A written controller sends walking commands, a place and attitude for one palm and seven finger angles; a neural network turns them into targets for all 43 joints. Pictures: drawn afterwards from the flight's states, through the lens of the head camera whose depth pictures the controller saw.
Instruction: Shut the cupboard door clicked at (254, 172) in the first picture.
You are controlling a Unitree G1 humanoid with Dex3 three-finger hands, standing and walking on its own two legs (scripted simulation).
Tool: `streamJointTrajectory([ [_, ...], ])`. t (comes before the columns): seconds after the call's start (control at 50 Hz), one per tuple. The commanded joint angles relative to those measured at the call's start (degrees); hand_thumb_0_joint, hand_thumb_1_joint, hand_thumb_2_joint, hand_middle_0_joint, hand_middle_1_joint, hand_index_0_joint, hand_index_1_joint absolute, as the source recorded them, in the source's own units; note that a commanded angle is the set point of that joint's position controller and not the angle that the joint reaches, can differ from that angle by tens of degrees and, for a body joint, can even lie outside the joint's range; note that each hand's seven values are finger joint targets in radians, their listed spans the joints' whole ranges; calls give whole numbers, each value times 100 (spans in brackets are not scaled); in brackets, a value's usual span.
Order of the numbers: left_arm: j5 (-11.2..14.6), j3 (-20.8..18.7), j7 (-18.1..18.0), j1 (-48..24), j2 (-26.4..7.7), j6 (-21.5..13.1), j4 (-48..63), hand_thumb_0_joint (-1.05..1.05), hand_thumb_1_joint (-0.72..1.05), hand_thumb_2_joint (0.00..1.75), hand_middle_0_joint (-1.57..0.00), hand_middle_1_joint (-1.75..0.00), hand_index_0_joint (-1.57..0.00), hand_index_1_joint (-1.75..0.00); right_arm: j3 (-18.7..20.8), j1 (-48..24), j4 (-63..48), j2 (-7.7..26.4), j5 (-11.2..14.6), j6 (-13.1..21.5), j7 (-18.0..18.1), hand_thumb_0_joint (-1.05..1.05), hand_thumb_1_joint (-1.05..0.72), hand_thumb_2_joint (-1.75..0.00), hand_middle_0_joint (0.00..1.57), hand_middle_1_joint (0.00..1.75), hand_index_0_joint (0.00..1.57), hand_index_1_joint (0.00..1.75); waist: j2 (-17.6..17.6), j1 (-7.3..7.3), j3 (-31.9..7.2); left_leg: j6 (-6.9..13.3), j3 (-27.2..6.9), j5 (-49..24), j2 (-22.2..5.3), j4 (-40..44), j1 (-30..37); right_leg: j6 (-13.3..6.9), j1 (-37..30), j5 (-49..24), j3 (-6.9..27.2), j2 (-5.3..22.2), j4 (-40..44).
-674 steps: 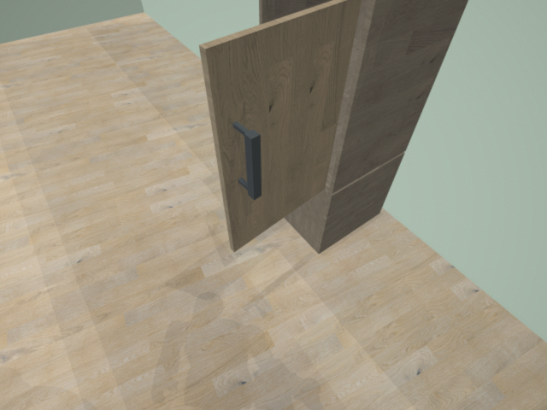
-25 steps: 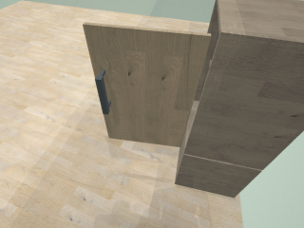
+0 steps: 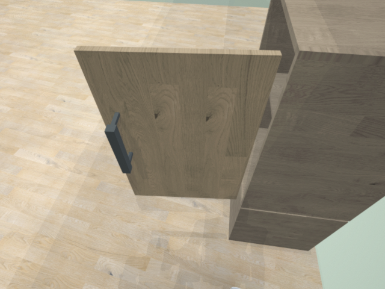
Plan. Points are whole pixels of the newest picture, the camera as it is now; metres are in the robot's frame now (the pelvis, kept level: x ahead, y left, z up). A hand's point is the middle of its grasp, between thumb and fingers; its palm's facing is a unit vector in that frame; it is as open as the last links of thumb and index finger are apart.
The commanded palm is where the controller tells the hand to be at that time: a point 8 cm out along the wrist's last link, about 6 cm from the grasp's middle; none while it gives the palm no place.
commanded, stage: come to a stop and stand still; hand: left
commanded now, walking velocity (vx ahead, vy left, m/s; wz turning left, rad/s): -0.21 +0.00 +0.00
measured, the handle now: (122, 144) +0.45 +0.21 +0.00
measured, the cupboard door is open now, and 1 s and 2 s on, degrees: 95 95 95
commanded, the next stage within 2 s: look again from close up in 1.44 s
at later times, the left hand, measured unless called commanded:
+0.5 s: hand out of the picture +0.08 +0.22 -0.19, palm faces +0.08 -0.97 -0.23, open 7.3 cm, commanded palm none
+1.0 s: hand out of the picture -0.02 +0.13 -0.18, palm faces +0.09 -0.99 -0.11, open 7.4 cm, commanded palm none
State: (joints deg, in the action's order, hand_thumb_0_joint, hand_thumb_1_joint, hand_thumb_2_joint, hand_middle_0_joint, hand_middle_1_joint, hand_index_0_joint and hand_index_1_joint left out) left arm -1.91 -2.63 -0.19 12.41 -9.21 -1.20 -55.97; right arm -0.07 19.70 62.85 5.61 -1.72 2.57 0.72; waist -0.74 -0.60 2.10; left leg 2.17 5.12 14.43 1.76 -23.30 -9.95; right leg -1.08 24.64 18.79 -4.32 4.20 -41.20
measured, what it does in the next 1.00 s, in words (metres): steps on the spot: right foot, then right foot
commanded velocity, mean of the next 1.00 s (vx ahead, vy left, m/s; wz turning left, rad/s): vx -0.03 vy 0.03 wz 0.00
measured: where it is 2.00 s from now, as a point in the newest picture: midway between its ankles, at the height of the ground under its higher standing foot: outside the picture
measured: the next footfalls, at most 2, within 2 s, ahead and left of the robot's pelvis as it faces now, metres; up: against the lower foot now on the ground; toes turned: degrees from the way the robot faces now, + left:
right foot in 0.04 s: +0.10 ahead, -0.11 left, +0.00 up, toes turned -5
right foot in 0.72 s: -0.02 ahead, -0.13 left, +0.00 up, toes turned -1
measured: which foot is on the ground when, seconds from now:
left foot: down 0.00-1.00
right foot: up 0.00-0.02, down 0.04-0.36, up 0.38-0.70, down 0.72-1.00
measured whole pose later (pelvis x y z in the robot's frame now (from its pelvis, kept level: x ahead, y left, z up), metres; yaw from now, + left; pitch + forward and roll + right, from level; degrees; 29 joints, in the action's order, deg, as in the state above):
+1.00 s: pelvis +0.01 -0.02 +0.00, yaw +1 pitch -1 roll +0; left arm -0.9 -0.7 -1.1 20.1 -7.2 -0.2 -64.2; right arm 1.3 17.4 66.0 9.2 -1.2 -1.0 1.0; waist -2.8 0.9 1.1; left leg -0.3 5.0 12.2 -2.3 -27.9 -14.2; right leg -0.5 2.9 20.7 -3.2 0.7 -24.9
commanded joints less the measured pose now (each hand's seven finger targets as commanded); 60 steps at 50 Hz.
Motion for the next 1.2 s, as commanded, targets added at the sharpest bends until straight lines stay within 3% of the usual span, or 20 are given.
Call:
streamJointTrajectory([
  [0.0, 26, -34, -84, 808, -319, -153, -53, 0, 90, 90, -20, -30, -20, -30, 133, 387, -105, 580, 79, 57, 86, 0, -90, -90, 20, 30, 20, 30, -440, 297, -49, 210, -646, -587, -895, -161, -1007, 63, -1904, -1345, 466, 135, 1651],
  [0.02, 36, -54, -129, 1030, -604, -208, -168, 0, 90, 90, -20, -30, -20, -30, 74, 428, -150, 402, 114, 67, 80, 0, -90, -90, 20, 30, 20, 30, -1102, 313, -332, -101, -262, 246, -464, -525, -1417, -207, -2466, -2720, 1361, 981, 1748],
  [0.04, 98, -49, -151, 1016, -869, -199, -232, 0, 90, 90, -20, -30, -20, -30, 83, 575, -116, 385, 118, 34, 99, 0, -90, -90, 20, 30, 20, 30, -1303, 187, -491, -263, -104, 870, -329, -629, -1261, -545, -2484, -3917, 1604, 1587, 1839],
  [0.06, 110, -45, -155, 837, -963, -145, -175, 0, 90, 90, -20, -30, -20, -30, 123, 638, -62, 386, 132, -11, 120, 0, -90, -90, 20, 30, 20, 30, -798, 109, -442, -280, -241, 1034, -356, -704, -865, -661, -2151, -4383, 1433, 1659, 1745],
  [0.1, 110, -73, -222, 502, -865, -105, -115, 0, 90, 90, -20, -30, -20, -30, 179, 585, 36, 327, 151, -171, 170, 0, -90, -90, 20, 30, 20, 30, -1106, 89, -377, -343, -231, 1070, -431, -1083, -875, -729, -1991, -5089, 1220, 1447, 1585],
  [0.18, 65, -196, -307, 497, -986, 7, -106, 0, 90, 90, -20, -30, -20, -30, 264, 334, -111, 447, 139, -275, 209, 0, -90, -90, 20, 30, 20, 30, -613, 233, -549, -454, -155, 1173, -373, -1416, -1302, -983, -2578, -6773, 1188, 1610, 1098],
  [0.24, 53, -284, -316, 275, -1029, 104, 10, 0, 90, 90, -20, -30, -20, -30, 341, 156, -241, 446, 116, -351, 205, 0, -90, -90, 20, 30, 20, 30, -450, 200, -574, -494, -93, 855, -321, -1334, -1065, -1034, -2208, -6180, 1134, 1620, 1054],
  [0.3, 92, -259, -264, -173, -857, 213, 211, 0, 90, 90, -20, -30, -20, -30, 404, 354, -255, 561, 89, -360, 177, 0, -90, -90, 20, 30, 20, 30, -312, -61, -631, -387, -68, -1270, -572, -244, 298, -529, -1061, -3835, 599, 997, 746],
  [0.32, 105, -218, -235, -192, -615, 262, 326, 0, 90, 90, -20, -30, -20, -30, 448, 341, -350, 876, 49, -328, 169, 0, -90, -90, 20, 30, 20, 30, 587, -74, -638, -12, -914, -2817, -1358, -74, 549, -126, -447, -1939, 115, 369, 263],
  [0.34, 111, -165, -261, -300, -398, 329, 390, 0, 90, 90, -20, -30, -20, -30, 470, 127, -490, 1106, 19, -330, 131, 0, -90, -90, 20, 30, 20, 30, 1675, -112, -278, 602, -1601, -3923, -2119, 541, -112, 98, -288, 1151, -82, -278, -963],
  [0.36, 81, -193, -296, -324, -503, 415, 330, 0, 90, 90, -20, -30, -20, -30, 415, -159, -572, 1076, 2, -320, 172, 0, -90, -90, 20, 30, 20, 30, 1354, -86, -158, 901, -1651, -3660, -2207, 619, -689, 60, -474, 1574, 541, -288, -1878],
  [0.4, 58, -203, -246, 10, -459, 409, 218, 0, 90, 90, -20, -30, -20, -30, 358, -631, -769, 949, 14, -242, 226, 0, -90, -90, 20, 30, 20, 30, 786, 162, -1, 983, -1362, -3312, -1951, 466, -555, 61, -96, 1079, 700, -233, -2305],
  [0.44, 63, -155, -214, 229, -382, 367, 83, 0, 90, 90, -20, -30, -20, -30, 327, -682, -778, 983, 9, -193, 226, 0, -90, -90, 20, 30, 20, 30, 633, 180, -324, 888, -1108, -3179, -1746, 349, -32, 169, 29, 717, 721, -235, -2199],
  [0.58, 84, -23, -122, 101, -376, 316, 73, 0, 90, 90, -20, -30, -20, -30, 432, -283, -512, 1265, 2, -221, 197, 0, -90, -90, 20, 30, 20, 30, 785, -201, -641, 817, -1518, -2098, -2006, 547, 869, 257, -330, 1121, 411, -115, -165],
  [0.66, 78, 20, -107, 850, -312, 202, -305, 0, 90, 90, -20, -30, -20, -30, 430, -507, -419, 1257, 60, -242, 127, 0, -90, -90, 20, 30, 20, 30, 458, 67, -666, 314, -1062, -873, -1484, 389, 240, 160, -1577, -266, 65, -234, 1819],
  [0.72, 88, 16, -147, 800, -813, 67, -396, 0, 90, 90, -20, -30, -20, -30, 237, -755, -457, 586, 126, -263, 34, 0, -90, -90, 20, 30, 20, 30, -855, 63, 114, -336, -188, 373, -513, -258, -585, -333, -1208, 335, 1422, 958, 3064],
  [0.84, 115, 28, -132, 815, -677, -37, -490, 0, 90, 90, -20, -30, -20, -30, 202, -491, -125, 679, 55, -180, -3, 0, -90, -90, 20, 30, 20, 30, -577, 107, 515, -346, -111, -304, -510, -328, -389, -379, -1116, -408, 1163, 742, 2760],
  [0.92, 117, 8, -144, 930, -623, 24, -585, 0, 90, 90, -20, -30, -20, -30, 191, -399, -35, 669, 81, -229, 24, 0, -90, -90, 20, 30, 20, 30, -117, 116, 850, -345, -193, -427, -551, -298, -217, -331, -753, 36, 1050, 723, 2752],
  [1.04, 127, 28, -224, 1159, -443, 60, -724, 0, 90, 90, -20, -30, -20, -30, 177, -146, 63, 762, 138, -176, 144, 0, -90, -90, 20, 30, 20, 30, 328, 172, 212, -149, -490, -2111, -846, -188, 238, -53, -1334, -1590, 516, 408, 1970],
  [1.18, 115, 79, -244, 1122, -321, 66, -751, 0, 90, 90, -20, -30, -20, -30, 201, -73, 122, 753, 133, -157, 161, 0, -90, -90, 20, 30, 20, 30, 48, 109, -150, -100, -532, -2159, -906, -94, 484, 40, -1477, -1385, 433, 319, 2005],
])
